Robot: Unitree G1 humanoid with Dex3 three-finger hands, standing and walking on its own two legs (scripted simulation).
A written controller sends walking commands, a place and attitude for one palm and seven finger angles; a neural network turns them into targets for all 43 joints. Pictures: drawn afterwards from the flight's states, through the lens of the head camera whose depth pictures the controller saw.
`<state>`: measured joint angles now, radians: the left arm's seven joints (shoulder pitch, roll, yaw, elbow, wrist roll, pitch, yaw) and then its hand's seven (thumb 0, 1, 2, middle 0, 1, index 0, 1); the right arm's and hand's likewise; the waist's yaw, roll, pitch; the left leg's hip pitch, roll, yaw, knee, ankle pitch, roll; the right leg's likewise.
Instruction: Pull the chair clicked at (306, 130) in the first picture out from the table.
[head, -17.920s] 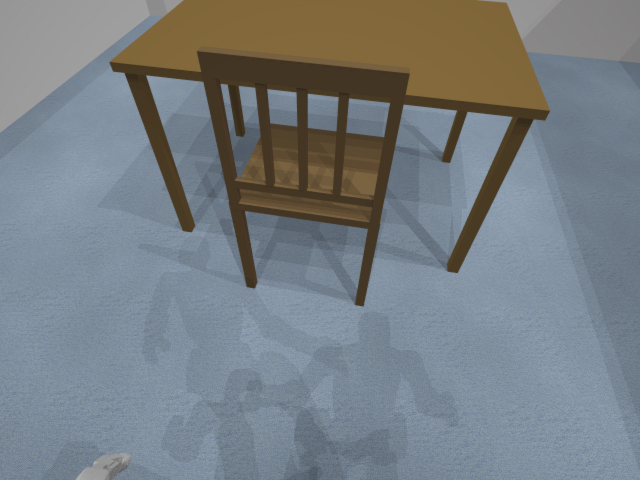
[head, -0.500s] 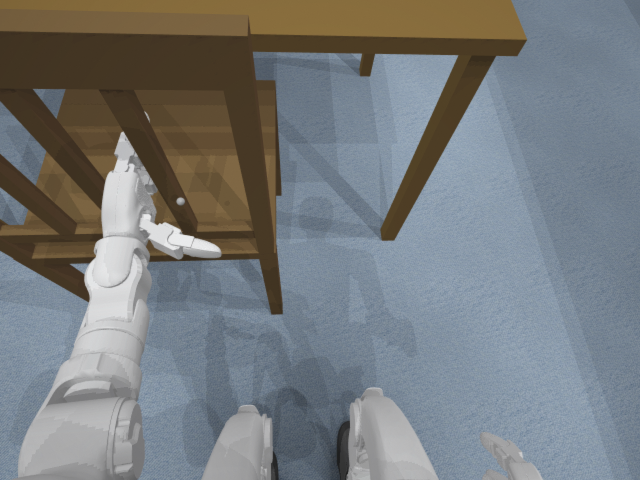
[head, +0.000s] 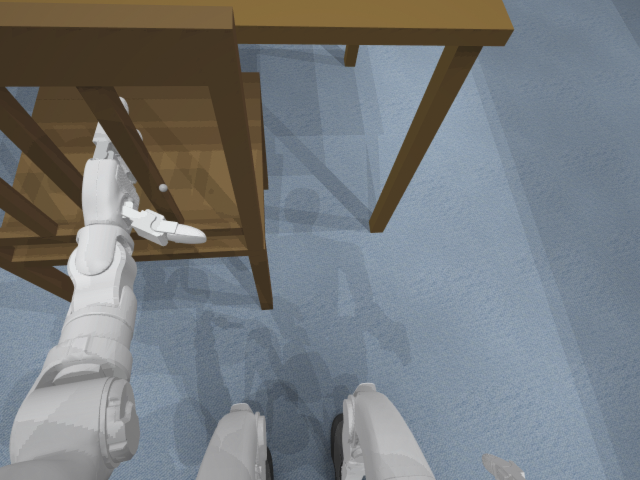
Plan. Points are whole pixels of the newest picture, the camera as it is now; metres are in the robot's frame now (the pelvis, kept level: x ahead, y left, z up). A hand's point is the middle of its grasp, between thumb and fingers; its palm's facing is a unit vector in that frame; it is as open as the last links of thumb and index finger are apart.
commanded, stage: push the fingers through the gap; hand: left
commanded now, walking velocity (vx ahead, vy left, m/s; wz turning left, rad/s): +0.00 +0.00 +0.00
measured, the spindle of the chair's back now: (63, 174) +0.48 +0.28 +0.02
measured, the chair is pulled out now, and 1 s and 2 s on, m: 0.00 0.00 0.04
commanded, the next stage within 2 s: hook a spindle and tug to test in 0.06 s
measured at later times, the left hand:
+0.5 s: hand (168, 191) +0.46 +0.16 +0.02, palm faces +0.03 -1.00 -0.02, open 15.6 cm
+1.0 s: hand (165, 187) +0.46 +0.16 +0.02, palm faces +0.04 -1.00 -0.03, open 6.2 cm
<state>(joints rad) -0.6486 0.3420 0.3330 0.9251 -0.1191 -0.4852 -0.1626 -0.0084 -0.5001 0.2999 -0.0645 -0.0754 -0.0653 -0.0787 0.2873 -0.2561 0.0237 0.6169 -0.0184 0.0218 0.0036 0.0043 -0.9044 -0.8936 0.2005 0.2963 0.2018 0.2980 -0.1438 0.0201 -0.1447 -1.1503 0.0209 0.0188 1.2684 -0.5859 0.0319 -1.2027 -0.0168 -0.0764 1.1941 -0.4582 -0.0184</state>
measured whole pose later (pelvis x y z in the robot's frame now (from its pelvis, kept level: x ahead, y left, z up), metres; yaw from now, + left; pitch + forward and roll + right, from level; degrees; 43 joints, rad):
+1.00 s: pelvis +0.01 +0.00 +0.00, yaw +1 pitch +27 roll -2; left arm -0.62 0.31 0.29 0.88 -0.13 -0.50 -0.12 0.01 0.53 0.74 -0.49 -1.42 -0.47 -1.43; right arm 0.27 -0.26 0.01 0.63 -0.02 0.03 0.01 0.00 -0.90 -0.89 0.20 0.30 0.20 0.30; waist -0.12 0.02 -0.15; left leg -1.13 0.02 0.01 1.26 -0.59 0.03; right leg -1.19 -0.02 -0.08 1.19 -0.47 -0.02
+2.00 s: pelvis +0.04 +0.01 +0.08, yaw +1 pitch +17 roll -1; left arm -0.36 0.20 0.11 0.72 -0.09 -0.19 0.08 0.02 0.73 0.78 -0.34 -1.19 -0.48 -1.45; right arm 0.25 -0.21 0.04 0.55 0.05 0.13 -0.10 0.00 -0.90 -0.89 0.20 0.30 0.20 0.30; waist -0.10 0.00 -0.06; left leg -0.65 -0.02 0.04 0.80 -0.43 0.04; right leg -0.72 -0.03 -0.05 0.78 -0.33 0.01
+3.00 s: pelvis -0.06 +0.00 +0.10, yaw -1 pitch +2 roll +2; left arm -0.42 0.16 -0.03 1.00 -0.07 -0.22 0.09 0.03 0.69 0.81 -0.35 -1.19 -0.50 -1.45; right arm 0.24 -0.23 0.02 0.70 0.05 0.03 -0.15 0.01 -0.90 -0.89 0.20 0.30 0.20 0.30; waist -0.04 -0.02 0.10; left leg -0.43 -0.03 0.09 0.61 -0.22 0.04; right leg -0.51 -0.04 -0.01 0.61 -0.14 0.00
